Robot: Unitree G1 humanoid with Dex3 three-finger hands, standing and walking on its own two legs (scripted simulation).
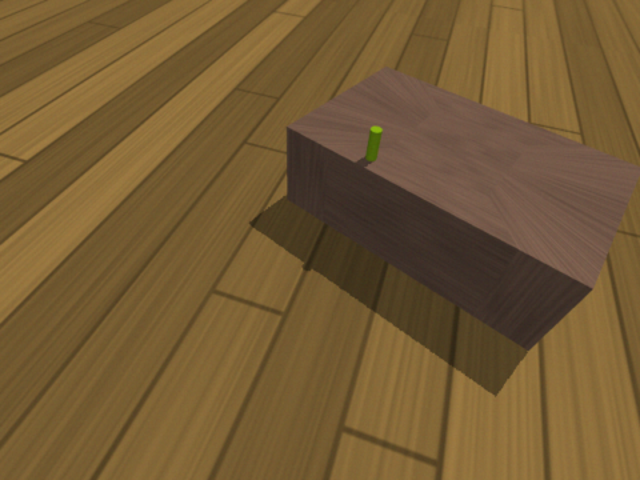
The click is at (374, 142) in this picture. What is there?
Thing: slim round
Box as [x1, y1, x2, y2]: [366, 126, 381, 160]
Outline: 377,126 373,126 370,129 366,152 366,158 368,160 374,160 376,158 381,134 381,128
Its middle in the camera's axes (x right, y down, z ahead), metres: +0.20 -0.33 +1.37
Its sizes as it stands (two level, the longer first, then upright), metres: 0.041 0.041 0.120
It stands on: a support 0.39 m high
